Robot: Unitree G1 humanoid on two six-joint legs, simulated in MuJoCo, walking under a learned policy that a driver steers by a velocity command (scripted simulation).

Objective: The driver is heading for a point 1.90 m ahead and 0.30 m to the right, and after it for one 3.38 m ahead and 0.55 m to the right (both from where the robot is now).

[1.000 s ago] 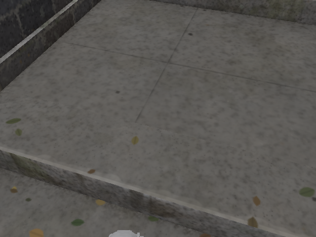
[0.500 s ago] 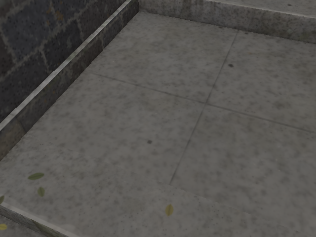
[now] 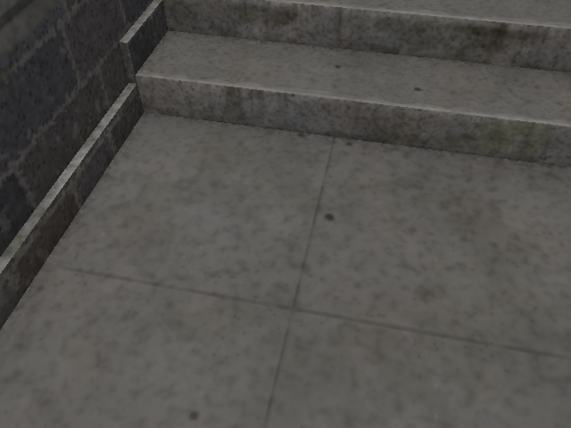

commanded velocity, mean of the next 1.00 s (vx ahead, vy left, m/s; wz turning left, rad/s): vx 0.08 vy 0.00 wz -0.41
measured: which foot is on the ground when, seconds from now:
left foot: up 0.00-0.32, down 0.34-0.72, up 0.74-0.98, down 1.00-1.00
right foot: down 0.00-0.34, up 0.36-0.70, down 0.72-1.00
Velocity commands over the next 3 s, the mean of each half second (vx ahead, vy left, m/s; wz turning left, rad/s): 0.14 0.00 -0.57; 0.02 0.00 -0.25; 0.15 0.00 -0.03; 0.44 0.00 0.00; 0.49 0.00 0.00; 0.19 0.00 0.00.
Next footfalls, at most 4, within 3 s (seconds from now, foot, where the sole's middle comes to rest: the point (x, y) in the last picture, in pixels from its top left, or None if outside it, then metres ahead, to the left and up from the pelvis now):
0.34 left None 0.32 0.12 -0.69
0.72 right None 0.16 -0.09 -0.69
1.00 left None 0.26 0.14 -0.69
1.84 left None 0.51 0.02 -0.69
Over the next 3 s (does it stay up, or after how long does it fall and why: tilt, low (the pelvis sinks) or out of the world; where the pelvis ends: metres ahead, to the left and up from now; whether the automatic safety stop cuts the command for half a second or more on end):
stays up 0.84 -0.19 0.09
